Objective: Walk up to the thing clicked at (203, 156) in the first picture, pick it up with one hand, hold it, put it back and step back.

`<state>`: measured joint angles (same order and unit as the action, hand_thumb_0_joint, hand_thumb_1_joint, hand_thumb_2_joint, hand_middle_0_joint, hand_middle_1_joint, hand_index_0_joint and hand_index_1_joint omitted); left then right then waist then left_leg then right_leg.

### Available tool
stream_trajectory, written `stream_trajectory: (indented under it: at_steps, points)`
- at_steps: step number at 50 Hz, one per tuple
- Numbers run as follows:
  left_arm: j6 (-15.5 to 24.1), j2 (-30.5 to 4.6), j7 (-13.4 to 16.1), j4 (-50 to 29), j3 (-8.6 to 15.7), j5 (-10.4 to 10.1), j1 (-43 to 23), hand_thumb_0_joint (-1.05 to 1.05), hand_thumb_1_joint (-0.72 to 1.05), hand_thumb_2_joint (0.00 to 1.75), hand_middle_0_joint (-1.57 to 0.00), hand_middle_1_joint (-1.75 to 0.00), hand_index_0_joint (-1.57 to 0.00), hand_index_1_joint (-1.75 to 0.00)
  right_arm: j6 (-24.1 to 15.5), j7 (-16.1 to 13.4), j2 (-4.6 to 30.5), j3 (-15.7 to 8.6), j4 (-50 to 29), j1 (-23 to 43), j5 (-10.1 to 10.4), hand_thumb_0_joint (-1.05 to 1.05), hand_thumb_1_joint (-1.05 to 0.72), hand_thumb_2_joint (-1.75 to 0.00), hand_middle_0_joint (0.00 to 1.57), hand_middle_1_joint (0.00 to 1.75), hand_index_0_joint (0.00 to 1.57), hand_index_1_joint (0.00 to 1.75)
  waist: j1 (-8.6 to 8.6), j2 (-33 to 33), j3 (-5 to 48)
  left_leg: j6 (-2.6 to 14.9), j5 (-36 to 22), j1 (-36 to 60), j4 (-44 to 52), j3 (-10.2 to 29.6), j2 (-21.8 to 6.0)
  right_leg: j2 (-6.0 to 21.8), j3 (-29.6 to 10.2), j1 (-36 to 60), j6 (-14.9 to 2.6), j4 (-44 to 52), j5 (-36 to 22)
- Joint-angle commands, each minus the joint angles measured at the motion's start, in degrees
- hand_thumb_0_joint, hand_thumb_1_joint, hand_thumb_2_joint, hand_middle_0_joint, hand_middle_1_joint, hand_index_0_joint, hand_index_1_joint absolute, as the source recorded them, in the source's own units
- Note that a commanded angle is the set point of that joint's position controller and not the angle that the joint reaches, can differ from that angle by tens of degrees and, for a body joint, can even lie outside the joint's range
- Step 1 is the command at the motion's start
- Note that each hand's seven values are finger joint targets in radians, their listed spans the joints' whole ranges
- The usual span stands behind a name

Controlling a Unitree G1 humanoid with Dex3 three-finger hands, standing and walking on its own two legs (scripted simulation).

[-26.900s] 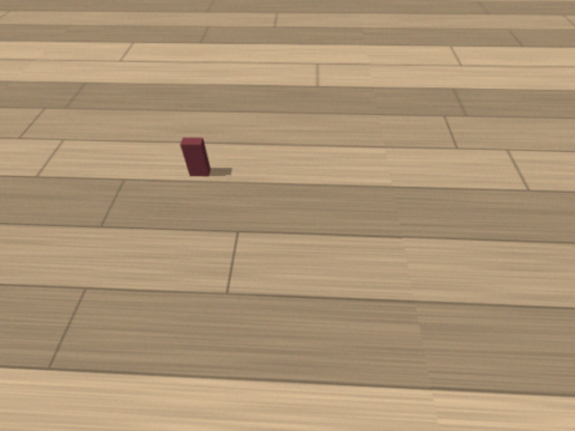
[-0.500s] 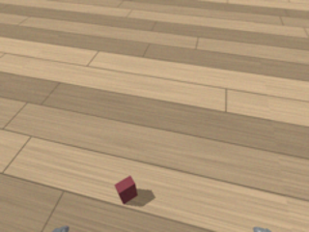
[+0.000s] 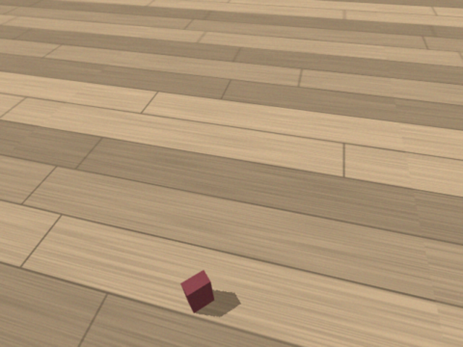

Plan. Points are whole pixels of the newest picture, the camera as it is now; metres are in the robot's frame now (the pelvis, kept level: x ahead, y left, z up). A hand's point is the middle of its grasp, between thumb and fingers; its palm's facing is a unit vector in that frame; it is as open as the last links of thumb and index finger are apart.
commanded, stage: stand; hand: left
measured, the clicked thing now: (198, 292) +0.46 +0.17 -0.68
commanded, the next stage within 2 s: step back in 1.40 s
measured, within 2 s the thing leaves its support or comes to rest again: neither
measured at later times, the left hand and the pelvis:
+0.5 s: hand out of the picture +0.06 +0.23 -0.16, palm faces -0.02 -0.94 -0.34, open 7.4 cm; pelvis +0.00 -0.01 +0.00, yaw +0 degrees
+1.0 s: hand out of the picture +0.09 +0.23 -0.16, palm faces -0.03 -0.94 -0.34, open 7.4 cm; pelvis +0.02 -0.01 +0.00, yaw -1 degrees
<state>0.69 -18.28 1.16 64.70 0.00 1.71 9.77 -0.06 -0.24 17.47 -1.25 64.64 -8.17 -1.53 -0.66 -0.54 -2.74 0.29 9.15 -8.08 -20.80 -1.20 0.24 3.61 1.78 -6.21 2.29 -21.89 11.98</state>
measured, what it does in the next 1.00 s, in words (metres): stands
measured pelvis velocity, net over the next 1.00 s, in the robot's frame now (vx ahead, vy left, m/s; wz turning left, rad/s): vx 0.02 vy -0.01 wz -0.01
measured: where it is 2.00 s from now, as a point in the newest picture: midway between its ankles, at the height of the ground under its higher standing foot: outside the picture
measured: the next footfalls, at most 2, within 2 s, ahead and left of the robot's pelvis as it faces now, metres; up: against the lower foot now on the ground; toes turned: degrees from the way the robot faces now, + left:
none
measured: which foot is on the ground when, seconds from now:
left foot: down 0.00-1.00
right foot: down 0.00-1.00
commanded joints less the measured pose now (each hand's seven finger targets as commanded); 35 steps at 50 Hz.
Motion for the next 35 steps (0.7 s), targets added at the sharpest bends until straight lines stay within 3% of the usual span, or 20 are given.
stream_trajectory:
  at_steps: [1, 5, 10, 14, 23, 25, 28, 35]
  points:
    - [1.2, -11.6, 0.6, -2.2, 2.0, -0.1, -2.0, 0.00, 0.90, 0.90, -0.20, -0.30, -0.20, -0.30, -1.2, -0.6, 11.5, -2.0, -2.7, 2.7, 0.2, 0.00, -0.90, -0.90, 0.20, 0.30, 0.20, 0.30, 0.30, 1.2, 1.0, 0.62, 0.8, 0.8, 5.0, 6.4, -6.1, 4.0, -4.4, -2.7, -2.49, 5.9, -0.6]
    - [1.0, -11.9, 0.5, -1.7, 2.1, -0.3, -2.8, 0.00, 0.90, 0.90, -0.20, -0.30, -0.20, -0.30, -1.0, -0.6, 11.7, -1.9, -2.0, 2.9, 0.2, 0.00, -0.90, -0.90, 0.20, 0.30, 0.20, 0.30, 0.38, 0.5, -0.6, 0.24, 3.1, -0.4, 5.7, 6.3, -6.0, 3.6, -4.4, -3.9, -2.50, 6.2, 1.7]
    - [1.3, -12.1, 0.3, -1.4, 2.1, -0.5, -3.2, 0.00, 0.90, 0.90, -0.20, -0.30, -0.20, -0.30, -1.1, -0.4, 11.7, -1.6, -1.7, 2.6, 0.4, 0.00, -0.90, -0.90, 0.20, 0.30, 0.20, 0.30, 0.48, 0.4, 1.9, 0.45, -0.2, 0.0, 5.0, 5.8, -6.3, 4.3, -5.2, -0.9, -2.68, 6.4, -1.9]
    - [1.1, -12.5, 0.3, -1.2, 2.3, -0.5, -4.0, 0.00, 0.90, 0.90, -0.20, -0.30, -0.20, -0.30, -1.1, -0.5, 12.0, -1.4, -1.5, 2.6, 0.3, 0.00, -0.90, -0.90, 0.20, 0.30, 0.20, 0.30, 0.57, 0.0, 1.9, 0.38, 0.7, -0.6, 5.6, 6.0, -6.4, 4.1, -4.8, -1.0, -2.83, 6.1, -1.4]
    - [1.2, -12.4, 0.2, -0.8, 2.3, -0.6, -4.2, 0.00, 0.90, 0.90, -0.20, -0.30, -0.20, -0.30, -1.3, -0.6, 12.6, -1.3, -1.2, 3.0, 0.5, 0.00, -0.90, -0.90, 0.20, 0.30, 0.20, 0.30, 0.44, 1.3, 2.6, 0.31, -3.5, 1.2, 5.3, 5.8, -7.0, 4.2, -4.8, -0.6, -2.71, 6.6, -3.8]
    - [1.2, -12.4, 0.2, -1.1, 2.4, -0.6, -4.6, 0.00, 0.90, 0.90, -0.20, -0.30, -0.20, -0.30, -1.3, -0.7, 13.0, -1.4, -1.2, 3.3, 0.5, 0.00, -0.90, -0.90, 0.20, 0.30, 0.20, 0.30, 0.49, 0.9, 3.2, 0.49, -5.0, 2.0, 4.5, 5.3, -7.1, 4.4, -5.1, -0.3, -2.70, 6.6, -6.5]
    - [1.1, -12.6, 0.1, -0.8, 2.5, -0.8, -4.7, 0.00, 0.90, 0.90, -0.20, -0.30, -0.20, -0.30, -1.3, -0.7, 12.7, -1.2, -1.0, 2.8, 0.5, 0.00, -0.90, -0.90, 0.20, 0.30, 0.20, 0.30, 0.61, 0.8, 2.5, 0.31, -2.5, 0.8, 5.6, 5.3, -7.0, 4.2, -4.9, 0.0, -2.78, 6.7, -4.6]
    - [1.3, -12.5, 0.0, -1.1, 2.5, -0.9, -5.1, 0.00, 0.90, 0.90, -0.20, -0.30, -0.20, -0.30, -1.4, -0.5, 13.0, -1.1, -0.9, 3.0, 0.6, 0.00, -0.90, -0.90, 0.20, 0.30, 0.20, 0.30, 0.66, 0.8, 3.2, 0.06, -6.6, 2.0, 5.3, 5.2, -7.4, 4.4, -4.8, 0.5, -2.67, 6.7, -7.4]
